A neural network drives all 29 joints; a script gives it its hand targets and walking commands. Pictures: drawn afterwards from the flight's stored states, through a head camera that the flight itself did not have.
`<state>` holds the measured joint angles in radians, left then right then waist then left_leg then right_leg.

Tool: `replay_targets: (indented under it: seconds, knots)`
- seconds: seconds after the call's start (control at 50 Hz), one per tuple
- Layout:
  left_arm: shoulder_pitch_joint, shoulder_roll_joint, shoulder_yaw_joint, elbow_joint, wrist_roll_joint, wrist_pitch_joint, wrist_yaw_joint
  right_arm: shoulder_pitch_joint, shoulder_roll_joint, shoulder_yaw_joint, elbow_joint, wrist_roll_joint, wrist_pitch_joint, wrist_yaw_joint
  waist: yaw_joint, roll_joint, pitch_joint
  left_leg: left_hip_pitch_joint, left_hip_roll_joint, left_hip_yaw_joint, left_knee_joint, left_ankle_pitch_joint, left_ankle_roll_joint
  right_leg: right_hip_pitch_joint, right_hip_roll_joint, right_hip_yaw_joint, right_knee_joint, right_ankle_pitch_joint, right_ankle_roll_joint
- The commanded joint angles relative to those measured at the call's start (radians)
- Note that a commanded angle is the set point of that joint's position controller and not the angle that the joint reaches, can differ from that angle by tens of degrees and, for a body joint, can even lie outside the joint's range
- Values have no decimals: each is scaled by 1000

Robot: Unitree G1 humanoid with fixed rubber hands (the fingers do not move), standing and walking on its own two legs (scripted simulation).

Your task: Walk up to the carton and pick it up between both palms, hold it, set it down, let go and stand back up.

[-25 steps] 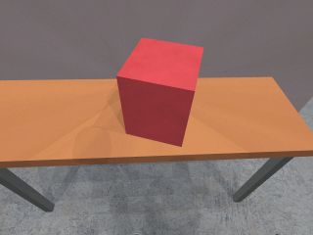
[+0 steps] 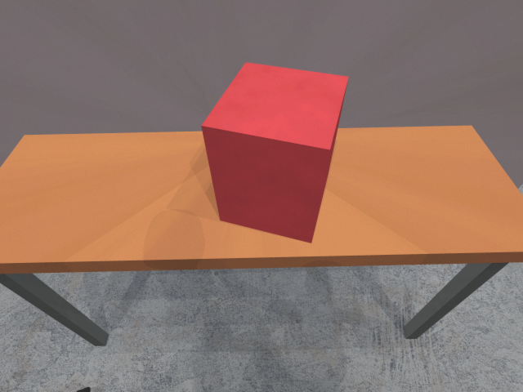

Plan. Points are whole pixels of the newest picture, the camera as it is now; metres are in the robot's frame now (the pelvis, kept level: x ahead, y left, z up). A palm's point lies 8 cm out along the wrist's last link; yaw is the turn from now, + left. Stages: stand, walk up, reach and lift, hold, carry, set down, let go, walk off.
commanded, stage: walk up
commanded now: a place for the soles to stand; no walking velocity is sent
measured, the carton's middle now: (279, 154) +0.54 -0.02 +0.05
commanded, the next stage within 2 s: stand in 1.66 s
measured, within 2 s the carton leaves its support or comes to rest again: neither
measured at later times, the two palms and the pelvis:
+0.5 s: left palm out of the picture +0.12 +0.31 -0.10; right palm out of the picture +0.08 -0.32 -0.10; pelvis +0.01 +0.00 +0.00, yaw +0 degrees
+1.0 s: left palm out of the picture +0.13 +0.30 -0.10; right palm out of the picture +0.13 -0.34 -0.10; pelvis +0.04 -0.02 +0.00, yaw +2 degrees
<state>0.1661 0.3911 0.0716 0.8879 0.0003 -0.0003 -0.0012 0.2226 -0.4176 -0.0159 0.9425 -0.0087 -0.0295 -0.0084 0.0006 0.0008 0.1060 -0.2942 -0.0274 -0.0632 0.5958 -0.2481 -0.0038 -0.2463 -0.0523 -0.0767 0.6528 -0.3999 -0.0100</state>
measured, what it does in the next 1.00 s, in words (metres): stands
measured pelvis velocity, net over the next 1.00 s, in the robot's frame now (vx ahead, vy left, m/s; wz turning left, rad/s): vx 0.04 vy -0.02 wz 0.03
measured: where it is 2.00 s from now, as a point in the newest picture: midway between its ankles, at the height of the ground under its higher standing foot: outside the picture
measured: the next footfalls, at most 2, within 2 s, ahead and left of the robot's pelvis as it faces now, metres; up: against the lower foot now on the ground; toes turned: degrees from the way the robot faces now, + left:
left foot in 1.36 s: +0.15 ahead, +0.09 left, +0.00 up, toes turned +3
right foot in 1.68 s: +0.08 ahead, -0.12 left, +0.00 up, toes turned -4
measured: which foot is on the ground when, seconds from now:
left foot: down 0.00-1.00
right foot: down 0.00-1.00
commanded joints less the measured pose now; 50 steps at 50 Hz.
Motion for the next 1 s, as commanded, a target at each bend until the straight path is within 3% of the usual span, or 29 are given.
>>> replay_targets:
  seconds: [0.0,0.02,0.06,0.14,0.2,0.28,0.34,0.48,0.52,0.56,0.58,0.62,0.64,0.66,0.68,0.7,0.72,0.74,0.8,0.86,0.9,0.92,0.94,0.96,0.98]
  knots:
    - [9,180,28,-3,18,-6,-5,-128,-200,-31,-47,-8,-21,-15,40,75,-61,-133,171,-270,-231,-119,107,109,-25,114,-192,-27,-45]
    - [0,190,32,1,19,-14,-6,-131,-182,-27,-42,-7,-20,-11,38,59,-71,-133,120,-199,-187,-62,73,131,-61,140,-242,3,-51]
    - [-29,201,32,3,17,-21,-7,-128,-169,-25,-34,-1,-20,-3,17,45,-114,-40,72,-130,-133,6,52,91,-101,174,-292,-16,-64]
    - [-83,196,22,13,18,-21,-10,-105,-182,-29,-14,-6,-18,1,-2,10,-87,-6,84,-146,-175,-84,64,30,-89,149,-300,-129,-56]
    - [-74,187,19,30,13,-21,-11,-116,-180,-22,-4,-6,-26,-3,10,20,-122,5,98,-154,-163,55,67,78,-84,133,-278,0,-49]
    - [-80,194,21,39,7,-21,-7,-110,-177,-13,6,2,-30,-8,9,10,-199,56,94,-112,-102,289,64,147,-96,113,-234,209,-47]
    - [-78,192,21,45,3,-15,-4,-110,-178,-11,11,4,-27,-13,12,6,-221,62,97,-102,-81,348,67,169,-96,96,-211,276,-46]
    - [-107,190,20,51,5,-6,-5,-121,-180,-12,19,2,-21,-14,8,2,-203,48,95,-100,-98,285,66,149,-102,97,-231,184,-52]
    - [-52,218,38,38,21,-12,-12,-101,-201,-33,6,-5,-22,-4,26,-27,-187,-47,60,-79,-60,-23,78,177,-116,144,-257,-60,-90]
    - [-32,247,51,38,27,-13,-14,-101,-180,-31,1,-12,-19,2,36,-88,-120,-149,13,11,0,-129,52,197,-199,238,-327,-154,-138]
    - [-45,256,53,27,29,-15,-13,-83,-174,-32,5,-17,-20,3,29,-105,-97,-145,15,42,28,-143,40,169,-238,262,-339,-133,-157]
    - [-80,252,50,9,29,-15,-16,-39,-171,-34,18,-21,-28,5,0,-95,-87,-71,28,42,-22,-149,41,102,-232,222,-293,-22,-152]
    - [-93,236,44,3,27,-14,-17,-18,-171,-35,26,-22,-34,5,-15,-75,-93,-9,31,18,-78,-87,45,65,-198,178,-251,35,-127]
    - [-107,208,35,-6,23,-14,-18,2,-187,-40,31,-23,-40,3,-28,-13,-110,65,69,-63,-147,42,59,16,-136,113,-177,85,-85]
    - [-120,179,29,-18,16,-14,-18,10,-223,-47,32,-22,-49,-1,-29,77,-140,132,158,-241,-205,160,103,-44,-47,35,-45,104,-34]
    - [-95,167,27,-11,9,-8,-16,20,-254,-51,36,-17,-53,-5,-19,130,-172,221,244,-404,-234,205,168,-123,11,40,13,-26,-9]
    - [-83,169,24,-7,8,-4,-13,27,-267,-55,37,-13,-53,-10,-23,143,-177,283,289,-483,-241,225,216,-183,33,80,36,-152,-11]
    - [-92,176,27,-11,11,-4,-10,36,-267,-58,37,-14,-52,-13,-33,124,-171,310,307,-504,-245,261,240,-216,30,106,72,-217,-16]
    - [-63,170,26,-13,10,-7,-10,12,-249,-62,28,-19,-48,-22,-25,133,-172,348,282,-417,-197,434,222,-238,22,113,90,-200,-18]
    - [-56,157,25,-9,9,-8,-8,-15,-239,-65,21,-14,-39,-24,-22,164,-178,334,251,-358,-179,469,193,-195,25,91,8,-111,-14]
    - [-37,150,27,4,11,-18,-5,-59,-233,-63,7,-9,-29,-23,-1,146,-174,272,213,-284,-131,469,167,-90,28,66,-153,16,-17]
    - [2,146,28,21,13,-27,-2,-109,-219,-57,-8,-3,-22,-21,31,123,-182,202,178,-219,-73,474,134,19,14,63,-276,142,-24]
    - [55,183,40,45,20,-37,5,-147,-186,-49,-26,8,-18,-18,57,44,-206,68,108,-123,39,415,83,182,-51,117,-308,283,-47]
    - [109,242,60,56,28,-44,11,-175,-142,-32,-53,14,-16,-16,82,-77,-187,-157,13,-16,170,242,34,352,-170,242,-312,433,-88]
    - [129,261,66,50,32,-47,10,-185,-119,-25,-65,3,-8,-21,88,-140,-144,-329,-45,39,219,-243,23,426,-291,371,-335,548,-153]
